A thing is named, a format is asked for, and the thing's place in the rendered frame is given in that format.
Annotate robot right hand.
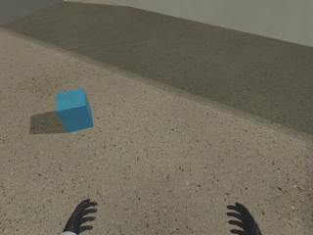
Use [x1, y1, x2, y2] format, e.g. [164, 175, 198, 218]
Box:
[227, 202, 262, 235]

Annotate carton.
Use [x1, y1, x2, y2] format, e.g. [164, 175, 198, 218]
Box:
[57, 88, 94, 133]

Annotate robot left hand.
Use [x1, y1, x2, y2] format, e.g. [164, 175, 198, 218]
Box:
[63, 199, 98, 235]

